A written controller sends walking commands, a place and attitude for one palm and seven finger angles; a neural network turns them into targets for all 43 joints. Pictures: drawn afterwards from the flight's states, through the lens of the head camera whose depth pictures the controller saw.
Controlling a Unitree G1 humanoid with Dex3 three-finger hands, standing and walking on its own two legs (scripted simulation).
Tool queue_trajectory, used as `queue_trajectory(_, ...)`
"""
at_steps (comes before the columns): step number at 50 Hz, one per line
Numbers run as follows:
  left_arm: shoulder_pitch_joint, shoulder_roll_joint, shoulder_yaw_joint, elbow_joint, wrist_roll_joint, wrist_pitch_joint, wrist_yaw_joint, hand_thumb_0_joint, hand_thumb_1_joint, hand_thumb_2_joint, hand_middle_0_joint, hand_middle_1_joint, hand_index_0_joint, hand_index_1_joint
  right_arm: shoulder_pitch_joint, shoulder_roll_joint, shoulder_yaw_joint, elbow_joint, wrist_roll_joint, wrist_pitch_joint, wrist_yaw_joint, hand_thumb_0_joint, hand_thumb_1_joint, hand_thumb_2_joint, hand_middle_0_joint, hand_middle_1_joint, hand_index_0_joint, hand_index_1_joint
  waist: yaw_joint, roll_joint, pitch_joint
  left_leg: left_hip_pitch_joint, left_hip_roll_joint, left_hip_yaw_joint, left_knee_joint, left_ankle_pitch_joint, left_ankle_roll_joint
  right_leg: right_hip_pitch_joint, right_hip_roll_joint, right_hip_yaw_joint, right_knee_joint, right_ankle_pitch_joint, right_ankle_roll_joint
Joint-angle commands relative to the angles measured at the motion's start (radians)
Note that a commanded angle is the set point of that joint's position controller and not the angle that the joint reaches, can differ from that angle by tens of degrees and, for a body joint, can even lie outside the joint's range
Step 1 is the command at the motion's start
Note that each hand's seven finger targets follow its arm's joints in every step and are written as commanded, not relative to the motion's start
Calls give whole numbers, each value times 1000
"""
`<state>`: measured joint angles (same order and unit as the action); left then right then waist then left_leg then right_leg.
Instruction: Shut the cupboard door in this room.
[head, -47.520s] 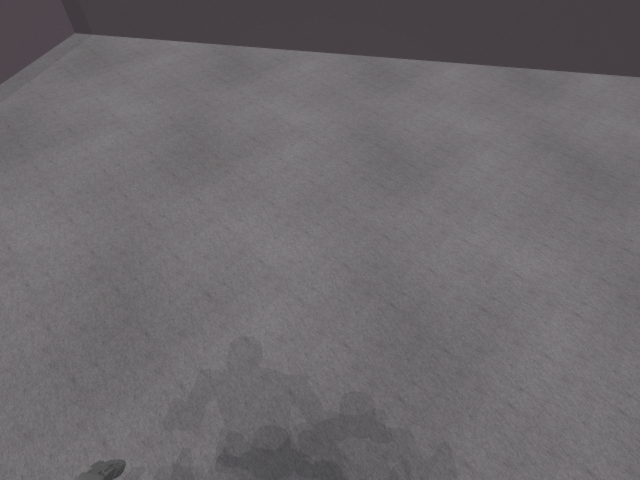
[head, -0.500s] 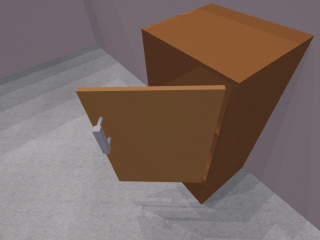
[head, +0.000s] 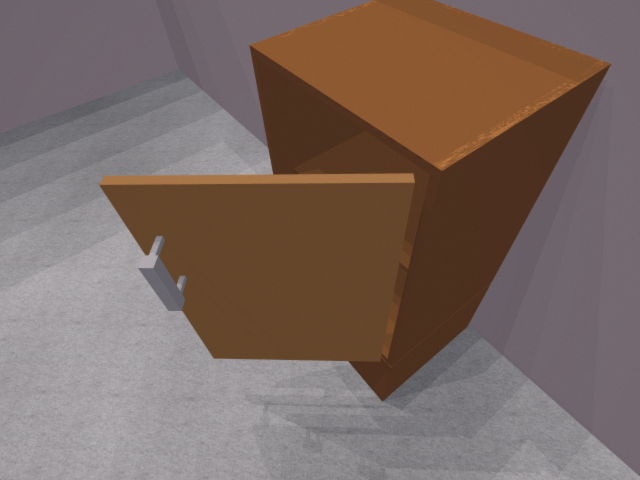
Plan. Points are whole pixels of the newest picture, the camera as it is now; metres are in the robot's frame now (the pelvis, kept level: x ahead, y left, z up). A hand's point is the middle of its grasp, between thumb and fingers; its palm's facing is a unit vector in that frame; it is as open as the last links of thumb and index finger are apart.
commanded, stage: come to a stop and stand still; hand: left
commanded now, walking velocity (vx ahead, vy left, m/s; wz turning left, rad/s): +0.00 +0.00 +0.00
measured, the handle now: (167, 274) +0.41 +0.28 -0.04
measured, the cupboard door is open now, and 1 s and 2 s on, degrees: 50 50 50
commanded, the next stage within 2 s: look again from close up in 0.40 s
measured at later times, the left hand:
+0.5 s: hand out of the picture +0.02 +0.16 -0.17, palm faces +0.03 -0.97 -0.22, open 7.3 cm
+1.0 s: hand out of the picture +0.02 +0.17 -0.17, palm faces +0.04 -0.98 -0.21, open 7.3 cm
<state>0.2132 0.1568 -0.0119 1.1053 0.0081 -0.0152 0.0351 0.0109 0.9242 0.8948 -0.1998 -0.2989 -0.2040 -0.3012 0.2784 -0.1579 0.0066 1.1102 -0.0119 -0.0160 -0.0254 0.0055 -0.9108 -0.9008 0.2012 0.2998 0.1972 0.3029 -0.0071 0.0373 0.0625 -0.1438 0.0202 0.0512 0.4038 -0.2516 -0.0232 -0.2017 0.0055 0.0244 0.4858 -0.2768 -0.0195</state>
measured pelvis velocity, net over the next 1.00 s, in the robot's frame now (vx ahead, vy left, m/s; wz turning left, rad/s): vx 0.01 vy -0.01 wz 0.01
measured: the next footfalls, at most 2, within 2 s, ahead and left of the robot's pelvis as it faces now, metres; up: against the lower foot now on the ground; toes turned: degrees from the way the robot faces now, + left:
right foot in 1.80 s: +0.00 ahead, -0.05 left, +0.00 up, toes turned +1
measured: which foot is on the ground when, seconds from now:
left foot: down 0.00-1.00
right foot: down 0.00-1.00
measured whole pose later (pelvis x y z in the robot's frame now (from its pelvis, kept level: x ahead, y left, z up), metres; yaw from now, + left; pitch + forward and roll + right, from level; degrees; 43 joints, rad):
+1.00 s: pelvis +0.01 -0.01 +0.00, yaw +1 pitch -1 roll +1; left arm 0.24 0.16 0.00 1.12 0.01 -0.02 0.04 0.01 0.92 0.89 -0.20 -0.30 -0.20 -0.30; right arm 0.26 -0.13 0.00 1.14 -0.01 -0.02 -0.04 0.01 -0.92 -0.90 0.20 0.30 0.20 0.30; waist 0.01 0.00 0.07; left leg -0.11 0.04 0.03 0.38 -0.25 -0.04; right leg -0.15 0.02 0.00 0.43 -0.27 -0.03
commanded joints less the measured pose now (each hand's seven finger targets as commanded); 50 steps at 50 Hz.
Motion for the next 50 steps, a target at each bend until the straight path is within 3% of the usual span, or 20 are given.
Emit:
queue_trajectory(1, 60, 115, 28, -28, 2, -17, 6, 0, 900, 900, -200, -300, -200, -300, 75, -70, -17, -21, -2, -9, -6, 0, -900, -900, 200, 300, 200, 300, 1, -56, -23, 16, 69, -45, -42, 164, 32, 7, -108, 84, -91, 291, -30)
queue_trajectory(19, 79, 109, 32, -24, 2, -19, 6, 0, 900, 900, -200, -300, -200, -300, 60, -56, -19, -6, -1, -4, -12, 0, -900, -900, 200, 300, 200, 300, 3, -59, -10, 36, 75, -39, -47, 171, 21, 26, -101, 75, -116, 324, -32)
queue_trajectory(22, 81, 114, 32, -23, 0, -20, 7, 0, 900, 900, -200, -300, -200, -300, 58, -63, -18, -4, -2, -6, -13, 0, -900, -900, 200, 300, 200, 300, 6, -34, -23, 39, 76, -38, -43, 187, 20, 39, -106, 77, -114, 350, -31)
queue_trajectory(29, 87, 106, 33, -23, 2, -20, 6, 0, 900, 900, -200, -300, -200, -300, 57, -52, -19, 0, -1, -6, -14, 0, -900, -900, 200, 300, 200, 300, 7, -59, -1, 31, 75, -42, -53, 178, 21, 38, -100, 71, -123, 330, -30)
queue_trajectory(34, 86, 106, 34, -24, 2, -18, 5, 0, 900, 900, -200, -300, -200, -300, 60, -51, -18, 3, -1, -6, -15, 0, -900, -900, 200, 300, 200, 300, 8, -40, 7, 26, 75, -46, -59, 173, 21, 33, -98, 68, -128, 293, -30)
queue_trajectory(50, 82, 104, 34, -20, 1, -20, 6, 0, 900, 900, -200, -300, -200, -300, 60, -60, -21, 14, -2, -12, -15, 0, -900, -900, 200, 300, 200, 300, 10, -42, -13, 34, 79, -56, -60, 212, 27, 47, -102, 60, -118, 313, -25)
